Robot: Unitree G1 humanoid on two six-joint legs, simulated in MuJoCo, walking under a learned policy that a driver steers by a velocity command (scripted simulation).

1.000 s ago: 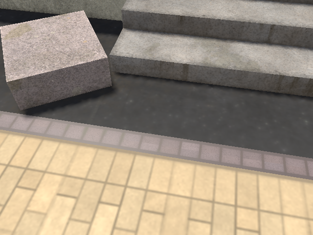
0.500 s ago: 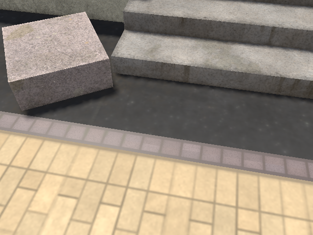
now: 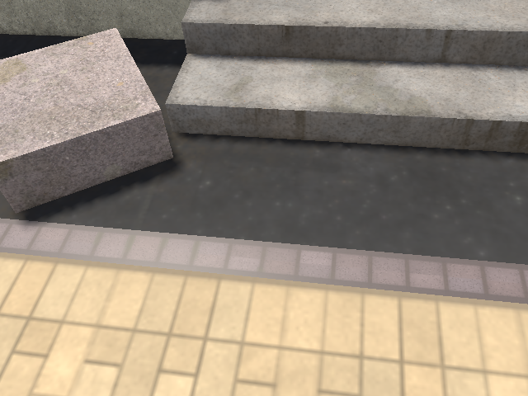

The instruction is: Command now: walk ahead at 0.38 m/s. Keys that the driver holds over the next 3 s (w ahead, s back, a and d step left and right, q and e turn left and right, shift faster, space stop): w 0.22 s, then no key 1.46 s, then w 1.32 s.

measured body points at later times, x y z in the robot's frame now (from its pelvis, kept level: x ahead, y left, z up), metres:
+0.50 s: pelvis +0.23 -0.02 -0.01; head +0.27 -0.01 +0.44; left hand +0.15 +0.19 -0.16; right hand +0.35 -0.23 -0.15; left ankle +0.35 +0.05 -0.73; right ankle +0.07 -0.10 -0.71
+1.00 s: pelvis +0.30 -0.03 +0.01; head +0.29 -0.03 +0.46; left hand +0.27 +0.18 -0.15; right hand +0.29 -0.24 -0.15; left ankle +0.35 +0.05 -0.73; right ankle +0.28 -0.14 -0.73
